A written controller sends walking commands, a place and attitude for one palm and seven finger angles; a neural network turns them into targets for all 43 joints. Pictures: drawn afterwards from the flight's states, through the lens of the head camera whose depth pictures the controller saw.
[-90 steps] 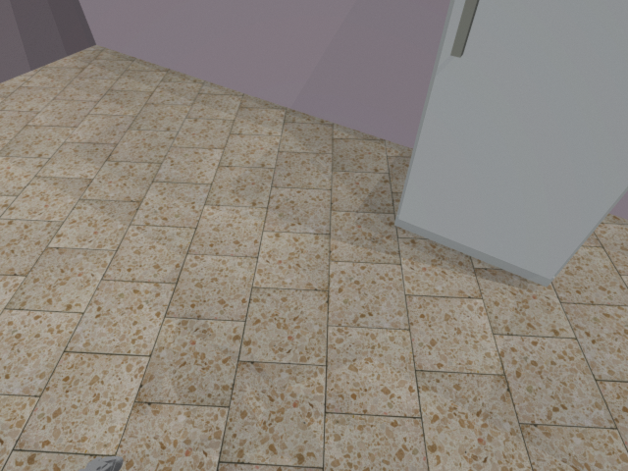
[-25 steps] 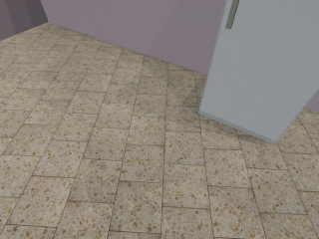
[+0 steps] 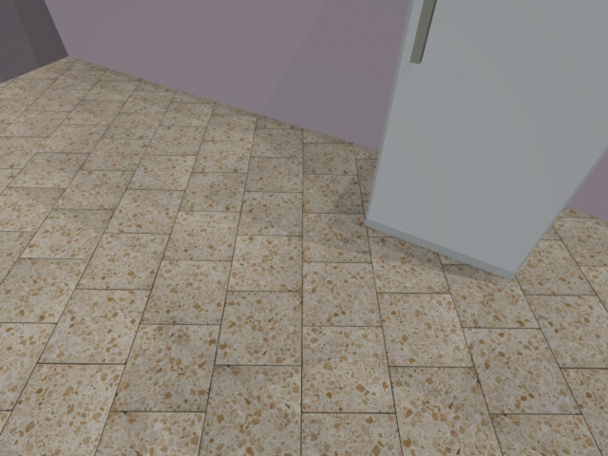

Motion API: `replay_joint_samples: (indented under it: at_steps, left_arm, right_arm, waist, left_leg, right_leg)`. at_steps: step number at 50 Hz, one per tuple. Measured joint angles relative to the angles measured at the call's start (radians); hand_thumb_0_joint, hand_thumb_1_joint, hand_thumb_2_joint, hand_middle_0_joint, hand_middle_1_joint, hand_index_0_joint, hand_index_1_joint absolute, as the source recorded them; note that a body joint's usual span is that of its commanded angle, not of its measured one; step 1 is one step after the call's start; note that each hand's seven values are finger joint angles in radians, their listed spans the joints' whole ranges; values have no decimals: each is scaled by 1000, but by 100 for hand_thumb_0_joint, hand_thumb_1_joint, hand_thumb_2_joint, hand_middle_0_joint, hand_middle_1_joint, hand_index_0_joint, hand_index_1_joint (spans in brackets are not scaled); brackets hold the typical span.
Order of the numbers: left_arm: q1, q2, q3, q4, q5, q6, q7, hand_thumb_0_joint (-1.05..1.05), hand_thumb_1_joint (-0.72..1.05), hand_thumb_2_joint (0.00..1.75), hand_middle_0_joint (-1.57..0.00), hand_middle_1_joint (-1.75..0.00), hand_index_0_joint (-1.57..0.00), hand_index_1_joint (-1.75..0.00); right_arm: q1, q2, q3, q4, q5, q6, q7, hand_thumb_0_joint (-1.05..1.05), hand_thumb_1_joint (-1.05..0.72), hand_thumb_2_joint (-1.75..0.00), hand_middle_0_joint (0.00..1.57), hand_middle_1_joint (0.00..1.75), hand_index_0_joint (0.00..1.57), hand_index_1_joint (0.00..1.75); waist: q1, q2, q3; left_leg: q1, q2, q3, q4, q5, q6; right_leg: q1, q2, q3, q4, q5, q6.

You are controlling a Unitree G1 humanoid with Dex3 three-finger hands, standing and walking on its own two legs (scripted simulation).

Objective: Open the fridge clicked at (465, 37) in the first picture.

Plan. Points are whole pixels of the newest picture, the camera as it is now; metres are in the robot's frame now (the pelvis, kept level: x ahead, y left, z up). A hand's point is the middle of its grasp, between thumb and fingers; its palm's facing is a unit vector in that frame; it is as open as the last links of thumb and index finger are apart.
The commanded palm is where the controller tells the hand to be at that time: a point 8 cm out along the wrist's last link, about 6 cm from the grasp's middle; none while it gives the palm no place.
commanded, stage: walk to a spot facing it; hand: left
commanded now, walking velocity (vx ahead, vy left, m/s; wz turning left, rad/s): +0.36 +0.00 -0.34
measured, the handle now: (431, 2) +1.15 -0.24 +0.19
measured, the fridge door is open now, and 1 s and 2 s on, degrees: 0 0 0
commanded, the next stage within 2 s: take the last steps up to it in 0.70 s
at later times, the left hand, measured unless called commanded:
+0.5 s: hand (228, 356) +0.33 +0.17 -0.19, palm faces -0.18 -0.97 -0.19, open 7.4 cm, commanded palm none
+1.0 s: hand (231, 279) +0.49 +0.19 -0.17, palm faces -0.33 -0.93 -0.17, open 7.4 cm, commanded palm none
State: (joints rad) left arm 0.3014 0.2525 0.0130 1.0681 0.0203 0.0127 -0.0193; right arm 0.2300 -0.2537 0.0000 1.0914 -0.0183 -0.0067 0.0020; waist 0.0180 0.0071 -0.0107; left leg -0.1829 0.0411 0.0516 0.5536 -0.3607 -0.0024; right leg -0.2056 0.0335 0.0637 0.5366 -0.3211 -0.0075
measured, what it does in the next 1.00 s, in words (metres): walks ahead, turning right: right foot, then left foot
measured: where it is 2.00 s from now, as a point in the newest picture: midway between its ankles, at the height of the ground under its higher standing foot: (367, 353)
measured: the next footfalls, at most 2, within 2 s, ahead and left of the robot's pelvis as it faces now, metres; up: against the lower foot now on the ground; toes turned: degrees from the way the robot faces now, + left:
right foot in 0.50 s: +0.32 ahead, -0.11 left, +0.00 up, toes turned -19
left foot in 0.86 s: +0.49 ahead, +0.10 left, +0.00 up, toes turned -12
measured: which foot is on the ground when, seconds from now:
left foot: down 0.00-0.48, up 0.50-0.84, down 0.86-1.00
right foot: down 0.00-0.16, up 0.18-0.48, down 0.50-0.86, up 0.88-1.00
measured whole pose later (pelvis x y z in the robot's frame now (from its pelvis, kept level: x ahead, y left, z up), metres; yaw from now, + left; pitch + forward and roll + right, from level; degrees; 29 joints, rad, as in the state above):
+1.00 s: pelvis +0.38 +0.02 +0.00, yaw -24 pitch +0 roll -2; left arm 0.28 0.22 0.09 1.00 0.03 0.01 -0.02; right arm 0.19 -0.13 -0.03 0.94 -0.02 -0.07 -0.02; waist 0.02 -0.03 0.02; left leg -0.29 0.12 0.17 0.56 -0.25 0.01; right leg -0.48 -0.01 -0.04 1.16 -0.40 0.00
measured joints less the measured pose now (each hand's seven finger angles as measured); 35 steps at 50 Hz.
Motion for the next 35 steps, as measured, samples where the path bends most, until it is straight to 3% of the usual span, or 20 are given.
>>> replay_joint_samples:
  at_steps: [4,7,8,11,14,17,20,23,25,27,29,31,35]
  left_arm:
    - [61,-47,9,6,-1,-16,4,1,91,89,-20,-30,-20,-30]
    - [97,-69,18,20,-3,-23,10,1,90,89,-20,-30,-20,-30]
    - [103,-74,22,28,-5,-19,10,1,90,89,-20,-30,-20,-30]
    - [84,-83,25,50,-3,0,9,1,91,89,-20,-30,-20,-30]
    - [26,-69,38,28,2,14,-1,1,91,89,-20,-30,-20,-30]
    - [-57,-60,45,-23,2,19,-13,1,91,90,-20,-30,-20,-30]
    - [-140,-55,45,-75,-1,4,-18,1,91,90,-20,-30,-19,-30]
    - [-182,-41,50,-113,4,-24,-15,1,91,90,-20,-30,-19,-30]
    - [-177,-23,53,-129,7,-50,-11,1,91,90,-20,-30,-19,-30]
    - [-172,-27,57,-128,-5,-59,3,1,91,90,-20,-30,-19,-30]
    - [-153,-24,54,-115,-8,-54,16,0,91,90,-20,-30,-19,-30]
    - [-130,-28,49,-94,-3,-50,26,0,91,90,-20,-30,-19,-30]
    - [-80,-50,42,-63,5,-42,22,1,91,89,-20,-30,-20,-30]
  right_arm:
    - [59,26,-9,7,5,-9,-4,1,-91,-90,20,30,20,30]
    - [80,50,-12,16,8,-25,-10,1,-91,-90,20,30,20,30]
    - [82,58,-14,15,4,-39,-13,1,-91,-90,20,30,20,30]
    - [115,82,-15,0,-5,-78,-32,1,-91,-90,20,30,20,30]
    - [171,113,-10,13,-8,-83,-40,0,-91,-90,20,30,20,30]
    - [217,137,-4,45,-8,-77,-45,0,-91,-90,20,30,20,30]
    - [244,149,-2,73,-1,-68,-45,1,-91,-90,20,30,20,30]
    - [260,149,-11,98,6,-50,-38,1,-90,-90,20,30,20,30]
    - [271,149,-18,101,17,-39,-31,1,-90,-90,20,30,20,30]
    - [214,128,-28,85,21,-23,-29,1,-90,-90,20,30,20,30]
    - [144,114,-34,44,11,-18,-25,1,-91,-90,20,30,20,30]
    - [77,104,-36,-8,2,-20,-21,1,-91,-90,20,30,20,30]
    - [-31,94,-41,-105,-2,-26,-14,1,-91,-90,19,30,20,30]
  waist:
    - [-5,6,-1]
    - [-2,-25,2]
    - [-3,-38,6]
    - [-30,-36,36]
    - [-34,-40,58]
    - [-26,-32,86]
    - [-24,-12,127]
    - [-14,-9,152]
    - [-8,-35,137]
    - [-12,-11,148]
    - [-28,-6,146]
    - [-37,-9,131]
    - [-39,-7,84]
  left_leg:
    - [-25,18,8,100,-78,2]
    - [12,3,46,77,-115,10]
    - [31,-4,67,63,-125,17]
    - [107,1,98,11,-127,26]
    - [194,5,125,-81,-115,18]
    - [279,7,155,-181,-99,9]
    - [352,19,186,-234,-108,-6]
    - [364,45,221,-92,-159,-11]
    - [245,60,198,254,-162,-4]
    - [68,64,84,615,-127,9]
    - [-92,66,20,782,-63,9]
    - [-219,85,-1,775,-36,1]
    - [-350,120,-2,526,15,-27]
  right_leg:
    - [-2,14,1,49,-65,4]
    - [-1,-1,27,82,-103,9]
    - [-33,-7,30,151,-96,-4]
    - [-172,-13,-39,490,-123,-26]
    - [-305,-46,-108,625,-70,-28]
    - [-384,-75,-165,513,27,-29]
    - [-383,-60,-215,292,101,-52]
    - [-308,-19,-251,164,139,-89]
    - [-244,-23,-239,114,159,-135]
    - [-237,4,-235,168,99,-128]
    - [-198,23,-224,139,78,-111]
    - [-158,33,-203,81,92,-95]
    - [-101,34,-152,-2,101,-75]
